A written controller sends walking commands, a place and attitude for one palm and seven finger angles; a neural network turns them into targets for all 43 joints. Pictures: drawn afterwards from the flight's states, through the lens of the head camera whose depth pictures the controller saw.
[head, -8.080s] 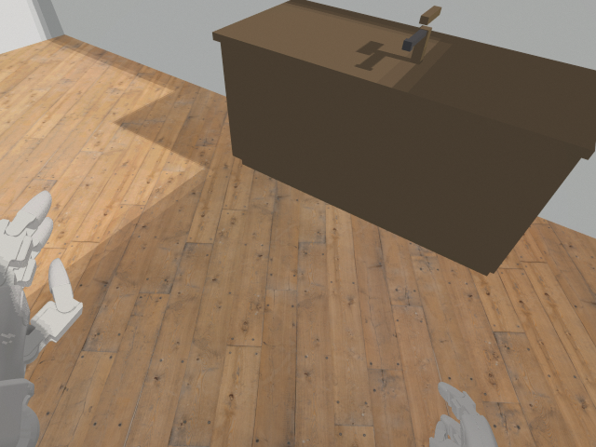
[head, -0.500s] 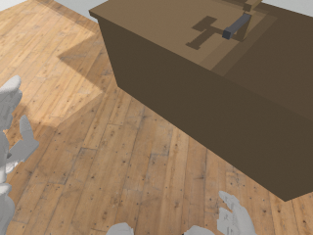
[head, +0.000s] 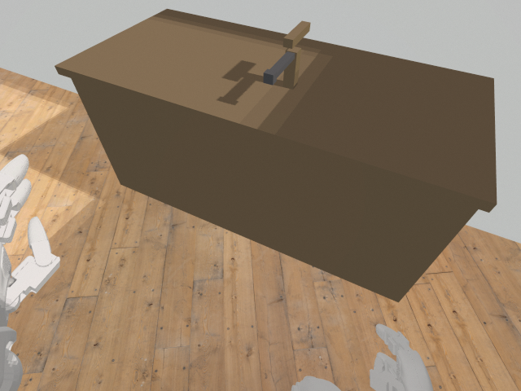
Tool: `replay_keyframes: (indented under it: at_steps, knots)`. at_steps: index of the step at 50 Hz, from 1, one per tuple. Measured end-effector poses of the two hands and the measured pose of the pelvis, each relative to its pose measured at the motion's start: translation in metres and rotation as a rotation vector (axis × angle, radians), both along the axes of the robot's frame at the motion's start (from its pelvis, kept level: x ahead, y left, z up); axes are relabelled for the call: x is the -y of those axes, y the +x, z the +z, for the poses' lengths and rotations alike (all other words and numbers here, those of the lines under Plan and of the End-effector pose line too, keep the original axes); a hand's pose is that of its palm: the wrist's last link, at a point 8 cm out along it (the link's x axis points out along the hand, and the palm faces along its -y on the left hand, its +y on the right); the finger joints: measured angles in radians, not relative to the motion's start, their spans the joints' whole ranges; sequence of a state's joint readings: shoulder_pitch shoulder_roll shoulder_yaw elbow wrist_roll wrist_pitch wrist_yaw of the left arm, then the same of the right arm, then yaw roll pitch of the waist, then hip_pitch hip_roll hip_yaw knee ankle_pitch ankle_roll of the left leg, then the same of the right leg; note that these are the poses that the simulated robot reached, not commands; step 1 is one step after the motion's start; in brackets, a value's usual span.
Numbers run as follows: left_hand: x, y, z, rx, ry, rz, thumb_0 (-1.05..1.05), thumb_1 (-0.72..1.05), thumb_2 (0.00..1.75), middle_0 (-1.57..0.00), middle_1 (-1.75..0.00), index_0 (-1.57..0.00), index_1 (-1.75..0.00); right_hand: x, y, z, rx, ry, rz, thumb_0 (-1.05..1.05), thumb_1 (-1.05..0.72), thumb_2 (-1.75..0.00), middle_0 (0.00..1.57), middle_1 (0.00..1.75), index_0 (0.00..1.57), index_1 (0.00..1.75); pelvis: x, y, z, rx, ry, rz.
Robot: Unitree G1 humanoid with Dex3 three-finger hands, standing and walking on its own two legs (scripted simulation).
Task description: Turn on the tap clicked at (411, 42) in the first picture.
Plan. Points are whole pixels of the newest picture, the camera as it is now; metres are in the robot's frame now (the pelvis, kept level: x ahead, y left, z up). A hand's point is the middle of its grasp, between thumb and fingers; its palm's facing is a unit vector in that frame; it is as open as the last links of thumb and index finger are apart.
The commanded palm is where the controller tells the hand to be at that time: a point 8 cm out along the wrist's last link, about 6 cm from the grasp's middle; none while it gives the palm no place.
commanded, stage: turn to face it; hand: left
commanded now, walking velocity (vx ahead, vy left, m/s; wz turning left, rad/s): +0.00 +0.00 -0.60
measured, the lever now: (270, 77) +0.84 +0.08 +0.06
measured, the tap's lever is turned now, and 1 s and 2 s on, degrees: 0 0 0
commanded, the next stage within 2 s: take the last steps up to it in 1.04 s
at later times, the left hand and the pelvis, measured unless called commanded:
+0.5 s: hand (203, 265) +0.20 +0.09 +0.19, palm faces +0.10 -0.86 -0.51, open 7.4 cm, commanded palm +0.17 +0.15 +0.19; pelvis -0.07 -0.07 +0.01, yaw -17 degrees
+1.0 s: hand (324, 323) +0.17 -0.03 +0.17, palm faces -0.16 -0.86 -0.49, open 7.4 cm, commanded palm +0.13 +0.06 +0.19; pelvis -0.16 -0.09 +0.00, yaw -33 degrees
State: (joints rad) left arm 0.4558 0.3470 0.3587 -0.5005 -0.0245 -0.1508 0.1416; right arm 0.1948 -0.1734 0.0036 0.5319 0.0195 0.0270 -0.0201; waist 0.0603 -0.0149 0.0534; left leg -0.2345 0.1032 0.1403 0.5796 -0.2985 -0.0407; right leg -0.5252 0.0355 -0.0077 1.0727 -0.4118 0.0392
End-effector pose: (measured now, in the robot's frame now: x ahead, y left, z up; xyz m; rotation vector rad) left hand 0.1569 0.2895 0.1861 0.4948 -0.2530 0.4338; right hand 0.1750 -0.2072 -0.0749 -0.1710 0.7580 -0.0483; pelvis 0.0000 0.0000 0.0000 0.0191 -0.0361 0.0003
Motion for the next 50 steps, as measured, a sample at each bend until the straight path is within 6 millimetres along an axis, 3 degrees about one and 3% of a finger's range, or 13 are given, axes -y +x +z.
replay_keyframes:
  at_steps: [5, 11, 18, 24, 30, 37, 43, 46, 50]
  knots:
    - [0.046, 0.016, 0.009, 0.026, 0.026, -0.099, 0.02, 0.89, 0.90, -0.20, -0.31, -0.21, -0.30, 0.000, -0.025, -0.014, 0.014, 0.108, -0.001, 0.01, -0.90, -0.89, 0.20, 0.30, 0.20, 0.30, 0.022, -0.014, -0.003, 0.001, -0.012, -0.077]
    - [0.106, 0.038, 0.013, 0.012, 0.101, -0.239, 0.02, 0.89, 0.90, -0.21, -0.31, -0.21, -0.30, 0.052, -0.069, -0.041, -0.057, 0.117, -0.096, 0.01, -0.90, -0.89, 0.20, 0.30, 0.21, 0.30, 0.052, -0.037, -0.010, -0.001, -0.010, -0.129]
    - [0.140, 0.035, 0.015, -0.098, 0.143, -0.364, 0.02, 0.89, 0.90, -0.21, -0.31, -0.22, -0.30, 0.128, -0.133, -0.025, -0.148, 0.000, -0.307, 0.01, -0.91, -0.89, 0.20, 0.30, 0.20, 0.30, 0.066, -0.053, 0.004, -0.039, 0.020, -0.224]
    - [0.150, 0.024, 0.023, -0.041, 0.130, -0.410, 0.02, 0.89, 0.90, -0.21, -0.31, -0.22, -0.30, 0.163, -0.170, -0.006, -0.146, -0.085, -0.392, 0.01, -0.91, -0.90, 0.19, 0.30, 0.20, 0.30, 0.070, -0.066, 0.007, -0.051, 0.033, -0.292]
    - [0.153, 0.016, 0.015, 0.012, 0.050, -0.449, 0.01, 0.89, 0.90, -0.21, -0.31, -0.22, -0.30, 0.159, -0.188, 0.008, -0.087, -0.100, -0.415, 0.01, -0.91, -0.90, 0.19, 0.30, 0.20, 0.29, 0.064, -0.084, 0.004, -0.062, 0.032, -0.345]
    - [0.164, 0.007, 0.008, 0.009, 0.058, -0.492, 0.02, 0.89, 0.90, -0.21, -0.31, -0.21, -0.30, 0.127, -0.210, 0.003, -0.002, -0.014, -0.450, 0.01, -0.91, -0.90, 0.19, 0.30, 0.20, 0.30, 0.064, -0.106, 0.000, -0.024, 0.025, -0.443]
    - [0.212, 0.003, 0.009, 0.021, 0.074, -0.552, 0.02, 0.89, 0.90, -0.20, -0.31, -0.21, -0.30, 0.115, -0.242, -0.024, 0.013, 0.108, -0.474, 0.01, -0.90, -0.89, 0.20, 0.30, 0.20, 0.30, 0.082, -0.124, -0.008, -0.018, -0.004, -0.531]
    - [0.244, 0.005, 0.005, 0.026, 0.079, -0.614, 0.02, 0.89, 0.90, -0.20, -0.31, -0.21, -0.30, 0.123, -0.270, -0.041, -0.035, 0.120, -0.500, 0.01, -0.90, -0.89, 0.20, 0.30, 0.21, 0.30, 0.090, -0.141, -0.012, -0.011, -0.028, -0.526]
    - [0.270, 0.001, 0.003, -0.025, 0.093, -0.705, 0.02, 0.89, 0.90, -0.21, -0.31, -0.21, -0.30, 0.145, -0.316, -0.038, -0.122, 0.085, -0.596, 0.01, -0.90, -0.89, 0.20, 0.30, 0.21, 0.30, 0.092, -0.158, -0.004, -0.024, 0.008, -0.569]
